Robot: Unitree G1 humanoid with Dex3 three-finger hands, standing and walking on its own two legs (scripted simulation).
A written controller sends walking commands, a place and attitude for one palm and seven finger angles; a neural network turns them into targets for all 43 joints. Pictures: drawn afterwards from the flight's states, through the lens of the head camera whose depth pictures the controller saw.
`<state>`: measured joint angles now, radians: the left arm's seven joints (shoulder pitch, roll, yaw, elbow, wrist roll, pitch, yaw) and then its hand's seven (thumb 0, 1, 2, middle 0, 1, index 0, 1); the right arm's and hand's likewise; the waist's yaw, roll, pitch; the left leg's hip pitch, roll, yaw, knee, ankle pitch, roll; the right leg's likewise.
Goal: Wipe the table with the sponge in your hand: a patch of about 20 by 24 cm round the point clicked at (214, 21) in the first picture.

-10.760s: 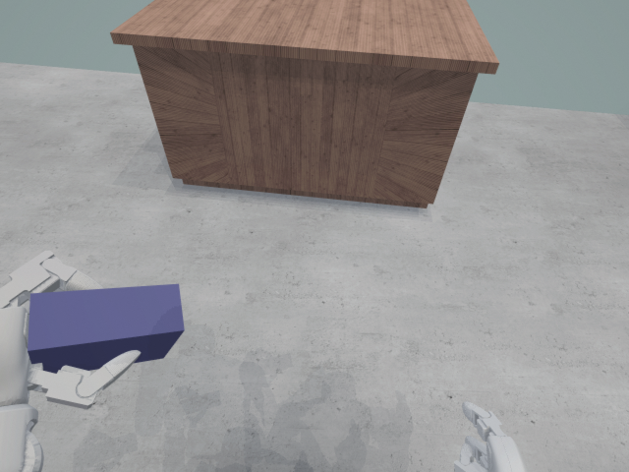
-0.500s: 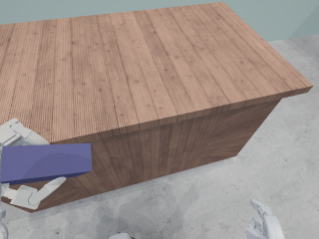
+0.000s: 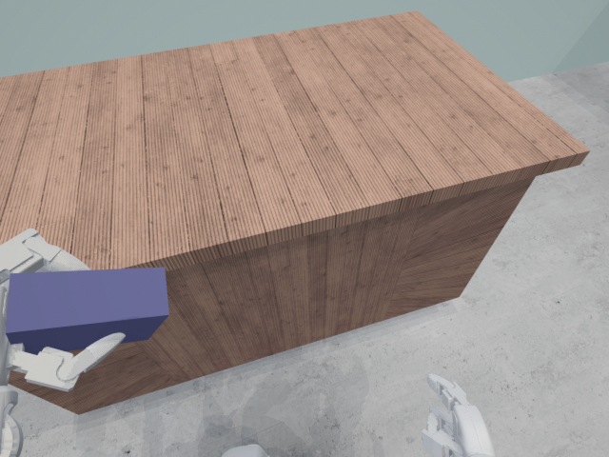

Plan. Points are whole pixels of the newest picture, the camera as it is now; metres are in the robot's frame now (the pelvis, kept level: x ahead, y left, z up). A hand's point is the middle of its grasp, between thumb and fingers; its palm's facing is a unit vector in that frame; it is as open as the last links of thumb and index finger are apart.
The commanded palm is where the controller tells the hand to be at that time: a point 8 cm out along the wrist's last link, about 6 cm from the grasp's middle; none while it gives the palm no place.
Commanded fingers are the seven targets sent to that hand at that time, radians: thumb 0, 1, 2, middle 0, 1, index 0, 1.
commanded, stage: come to a stop and stand still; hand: left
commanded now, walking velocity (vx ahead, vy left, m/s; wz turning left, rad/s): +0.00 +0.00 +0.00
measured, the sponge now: (113, 310) +0.23 +0.21 +0.14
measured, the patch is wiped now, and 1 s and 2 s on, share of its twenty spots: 0.00 0.00 0.00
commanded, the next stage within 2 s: look again from close up in 0.92 s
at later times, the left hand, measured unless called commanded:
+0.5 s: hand (30, 393) +0.14 +0.24 +0.16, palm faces +0.42 -0.81 -0.40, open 9.3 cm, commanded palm +0.10 +0.27 +0.18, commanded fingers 0.00 0.10 1.30 -1.20 -1.60 -1.20 -1.60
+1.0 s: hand (20, 411) +0.13 +0.25 +0.15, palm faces +0.38 -0.82 -0.43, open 9.3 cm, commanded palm +0.08 +0.29 +0.18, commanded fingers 0.00 0.10 1.30 -1.20 -1.60 -1.20 -1.60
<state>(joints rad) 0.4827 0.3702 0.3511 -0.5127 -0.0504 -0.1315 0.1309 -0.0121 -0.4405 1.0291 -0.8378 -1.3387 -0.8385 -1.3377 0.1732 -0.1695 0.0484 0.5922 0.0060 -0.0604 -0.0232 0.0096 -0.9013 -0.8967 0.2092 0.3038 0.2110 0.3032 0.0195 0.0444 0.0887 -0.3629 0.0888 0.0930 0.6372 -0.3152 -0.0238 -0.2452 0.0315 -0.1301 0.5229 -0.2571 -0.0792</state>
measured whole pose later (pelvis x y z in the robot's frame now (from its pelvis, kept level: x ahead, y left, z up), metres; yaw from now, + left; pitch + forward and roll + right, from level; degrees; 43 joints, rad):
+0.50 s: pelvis -0.06 -0.01 +0.00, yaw +0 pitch -2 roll +1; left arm 0.46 0.34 0.32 -0.44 -0.01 -0.17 0.14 -0.01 -0.44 1.03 -0.84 -1.34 -0.84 -1.34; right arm 0.22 -0.19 0.04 0.60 -0.01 -0.07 -0.06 0.01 -0.90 -0.90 0.20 0.30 0.21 0.30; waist 0.03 0.00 0.03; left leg -0.25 0.03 0.08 0.54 -0.27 0.00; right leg -0.30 0.02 -0.13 0.49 -0.16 -0.07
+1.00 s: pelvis -0.08 +0.01 +0.00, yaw +0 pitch -3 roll +0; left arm 0.48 0.34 0.31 -0.45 0.00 -0.15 0.15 -0.01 -0.44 1.03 -0.84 -1.34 -0.84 -1.34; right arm 0.24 -0.22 0.03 0.61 -0.01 -0.07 -0.06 0.01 -0.90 -0.90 0.20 0.30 0.21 0.30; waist 0.01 0.01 0.07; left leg -0.27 0.01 0.06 0.53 -0.22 0.02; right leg -0.31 0.03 -0.11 0.45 -0.13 -0.06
